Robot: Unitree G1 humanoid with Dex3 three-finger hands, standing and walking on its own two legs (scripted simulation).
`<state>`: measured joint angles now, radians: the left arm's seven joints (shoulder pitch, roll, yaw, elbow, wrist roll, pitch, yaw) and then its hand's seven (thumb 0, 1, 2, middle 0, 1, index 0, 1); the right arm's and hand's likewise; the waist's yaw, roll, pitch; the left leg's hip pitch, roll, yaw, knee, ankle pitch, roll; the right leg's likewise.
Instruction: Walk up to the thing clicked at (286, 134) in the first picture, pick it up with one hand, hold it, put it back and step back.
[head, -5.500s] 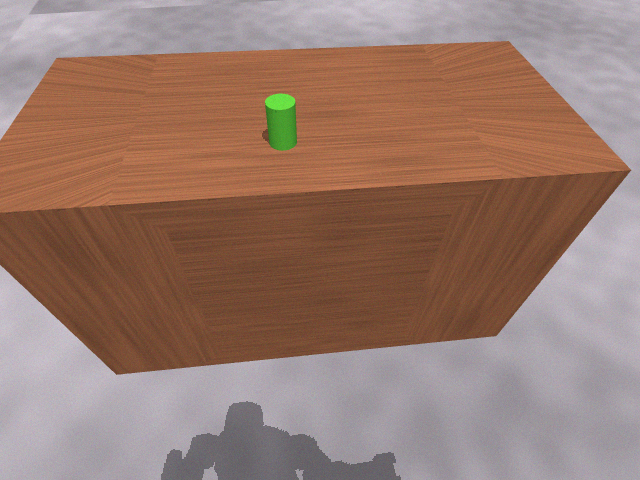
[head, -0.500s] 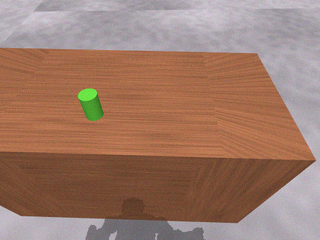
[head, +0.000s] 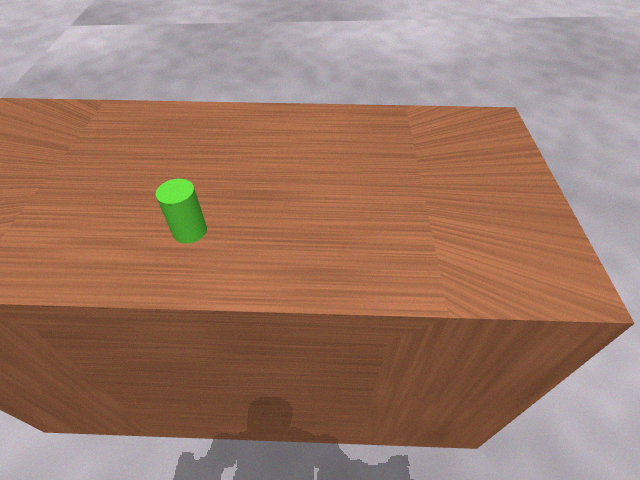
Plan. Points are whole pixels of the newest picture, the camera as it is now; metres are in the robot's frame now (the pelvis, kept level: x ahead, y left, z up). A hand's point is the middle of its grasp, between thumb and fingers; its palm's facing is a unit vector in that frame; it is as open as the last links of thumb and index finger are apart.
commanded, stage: stand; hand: left
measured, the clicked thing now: (182, 212) +0.51 +0.25 +0.01
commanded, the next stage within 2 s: rise first in 0.50 s
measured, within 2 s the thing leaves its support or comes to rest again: neither
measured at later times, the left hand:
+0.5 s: hand out of the picture +0.07 +0.25 -0.15, palm faces -0.02 -0.94 -0.35, open 7.4 cm
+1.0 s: hand (124, 462) +0.16 +0.27 -0.09, palm faces +0.24 -0.91 -0.34, open 14.5 cm
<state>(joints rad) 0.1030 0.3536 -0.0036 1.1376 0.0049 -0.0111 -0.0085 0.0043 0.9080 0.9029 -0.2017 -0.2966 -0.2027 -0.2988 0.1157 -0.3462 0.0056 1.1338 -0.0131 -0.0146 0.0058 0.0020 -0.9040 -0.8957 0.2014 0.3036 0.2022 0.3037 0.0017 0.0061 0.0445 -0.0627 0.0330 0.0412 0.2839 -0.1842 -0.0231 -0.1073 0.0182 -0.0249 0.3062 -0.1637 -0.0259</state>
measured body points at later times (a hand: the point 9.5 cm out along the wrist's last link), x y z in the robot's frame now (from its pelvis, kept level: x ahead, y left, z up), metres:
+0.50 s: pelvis +0.00 +0.00 +0.00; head +0.01 -0.01 +0.45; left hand +0.08 +0.30 -0.13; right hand +0.07 -0.30 -0.14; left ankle -0.02 +0.13 -0.75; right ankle +0.00 -0.10 -0.75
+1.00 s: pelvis +0.00 +0.01 -0.01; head +0.02 +0.00 +0.44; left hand +0.15 +0.31 -0.07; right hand +0.17 -0.26 -0.11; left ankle -0.02 +0.13 -0.75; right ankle +0.00 -0.10 -0.75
